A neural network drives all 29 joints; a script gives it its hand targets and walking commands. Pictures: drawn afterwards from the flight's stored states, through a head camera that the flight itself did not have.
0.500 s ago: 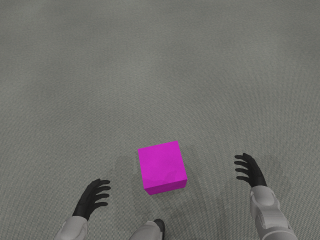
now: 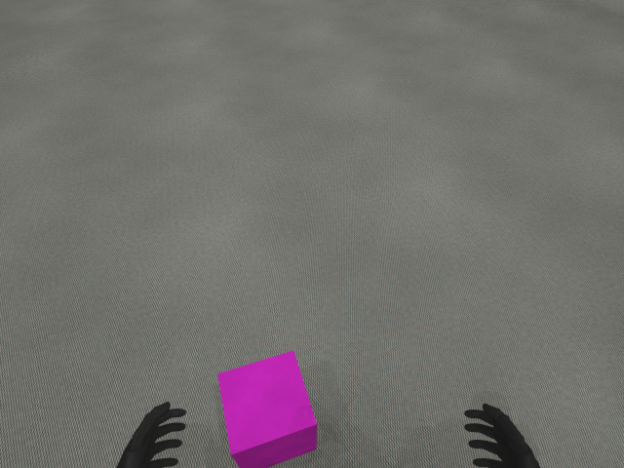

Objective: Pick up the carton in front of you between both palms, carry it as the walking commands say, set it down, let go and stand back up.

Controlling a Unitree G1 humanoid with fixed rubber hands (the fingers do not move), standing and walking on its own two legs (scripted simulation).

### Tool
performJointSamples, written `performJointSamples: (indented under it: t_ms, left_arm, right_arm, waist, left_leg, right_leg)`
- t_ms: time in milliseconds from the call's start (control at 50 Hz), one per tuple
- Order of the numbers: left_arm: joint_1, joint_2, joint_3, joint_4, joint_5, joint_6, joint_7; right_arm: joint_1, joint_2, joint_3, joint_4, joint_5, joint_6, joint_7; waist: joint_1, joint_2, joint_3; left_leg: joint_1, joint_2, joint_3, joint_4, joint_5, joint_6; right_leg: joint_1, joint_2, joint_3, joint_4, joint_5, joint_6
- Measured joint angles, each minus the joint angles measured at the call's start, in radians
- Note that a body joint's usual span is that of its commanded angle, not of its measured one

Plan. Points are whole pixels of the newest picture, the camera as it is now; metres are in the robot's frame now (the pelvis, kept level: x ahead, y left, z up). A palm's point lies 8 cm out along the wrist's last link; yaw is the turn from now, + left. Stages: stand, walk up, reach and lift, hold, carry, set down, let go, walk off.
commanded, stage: let go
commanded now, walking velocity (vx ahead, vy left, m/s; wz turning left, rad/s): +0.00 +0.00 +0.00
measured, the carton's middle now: (269, 413) +0.40 +0.13 -0.65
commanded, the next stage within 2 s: stand in 0.26 s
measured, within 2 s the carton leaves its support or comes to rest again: neither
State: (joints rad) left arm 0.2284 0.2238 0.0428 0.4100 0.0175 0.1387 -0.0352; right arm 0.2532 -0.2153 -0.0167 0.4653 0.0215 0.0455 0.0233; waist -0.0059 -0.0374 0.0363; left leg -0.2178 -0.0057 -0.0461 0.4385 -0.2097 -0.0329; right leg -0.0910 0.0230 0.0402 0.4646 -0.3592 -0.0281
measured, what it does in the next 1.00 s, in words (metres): stands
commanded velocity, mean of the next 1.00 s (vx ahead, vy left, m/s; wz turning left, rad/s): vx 0.00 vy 0.00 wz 0.00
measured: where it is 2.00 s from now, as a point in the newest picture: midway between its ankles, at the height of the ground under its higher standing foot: outside the picture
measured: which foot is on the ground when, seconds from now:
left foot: down 0.00-1.00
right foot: down 0.00-1.00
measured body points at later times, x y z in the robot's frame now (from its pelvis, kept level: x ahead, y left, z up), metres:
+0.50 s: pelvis +0.00 +0.04 -0.01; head +0.01 +0.07 +0.44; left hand +0.14 +0.32 -0.12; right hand +0.12 -0.26 -0.08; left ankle +0.02 +0.15 -0.74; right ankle -0.07 -0.10 -0.74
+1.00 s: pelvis +0.01 +0.04 +0.00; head +0.02 +0.07 +0.45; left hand +0.15 +0.33 -0.12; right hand +0.12 -0.26 -0.09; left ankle +0.02 +0.15 -0.74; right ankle -0.07 -0.10 -0.74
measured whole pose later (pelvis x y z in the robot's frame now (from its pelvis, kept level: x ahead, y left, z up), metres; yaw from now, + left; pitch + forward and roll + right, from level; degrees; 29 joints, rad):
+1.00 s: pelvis +0.01 +0.04 +0.00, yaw -3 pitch -1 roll +0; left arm 0.19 0.37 0.02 0.79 0.03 0.00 0.03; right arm 0.15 -0.32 -0.04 0.87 -0.03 0.00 -0.02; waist -0.01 -0.06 0.02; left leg -0.23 -0.02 0.01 0.51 -0.27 0.03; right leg -0.07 0.00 0.10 0.44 -0.35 0.03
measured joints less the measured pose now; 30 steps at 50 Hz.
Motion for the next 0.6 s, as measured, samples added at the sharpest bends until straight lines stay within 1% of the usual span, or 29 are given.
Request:
performJointSamples:
  t_ms: [120,260,340,420,500,600]
  left_arm:
    - [-0.006,0.009,-0.005,-0.011,-0.002,0.044,0.016]
    - [0.003,0.008,-0.014,-0.035,-0.003,0.081,0.025]
    - [-0.003,0.049,-0.015,0.060,0.023,-0.008,0.047]
    - [0.009,0.095,0.005,0.148,0.036,-0.071,0.043]
    - [0.020,0.123,0.011,0.213,0.036,-0.102,0.041]
    - [0.011,0.134,0.003,0.268,0.029,-0.121,0.052]
  right_arm:
    - [-0.021,0.009,0.005,0.011,-0.003,0.021,-0.006]
    - [-0.040,0.023,-0.012,0.011,-0.021,0.047,0.003]
    - [-0.051,-0.007,-0.010,0.118,-0.066,0.015,-0.020]
    - [-0.047,-0.057,-0.035,0.199,-0.070,-0.012,-0.024]
    - [-0.050,-0.093,-0.056,0.242,-0.064,-0.025,-0.024]
    - [-0.068,-0.106,-0.060,0.274,-0.060,-0.034,-0.033]
  waist:
    - [0.010,0.002,0.000]
    - [0.021,0.006,0.031]
    - [0.021,-0.007,-0.008]
    - [0.014,-0.027,-0.024]
    - [0.006,-0.037,-0.023]
    - [-0.001,-0.039,-0.018]
  left_leg:
    - [0.006,-0.011,0.000,0.026,-0.010,0.010]
    - [0.019,-0.022,0.009,0.036,-0.007,0.027]
    - [-0.043,-0.019,0.016,0.086,-0.028,0.035]
    - [-0.077,-0.016,0.027,0.124,-0.054,0.043]
    - [-0.080,-0.015,0.036,0.130,-0.066,0.048]
    - [-0.068,-0.015,0.046,0.122,-0.074,0.054]
  right_leg:
    - [0.011,-0.010,-0.001,0.019,-0.009,0.011]
    - [0.032,-0.022,0.006,0.010,0.003,0.028]
    - [-0.024,-0.019,0.013,0.042,-0.006,0.037]
    - [-0.055,-0.016,0.024,0.067,-0.021,0.042]
    - [-0.054,-0.016,0.033,0.058,-0.023,0.047]
    - [-0.038,-0.019,0.043,0.034,-0.019,0.052]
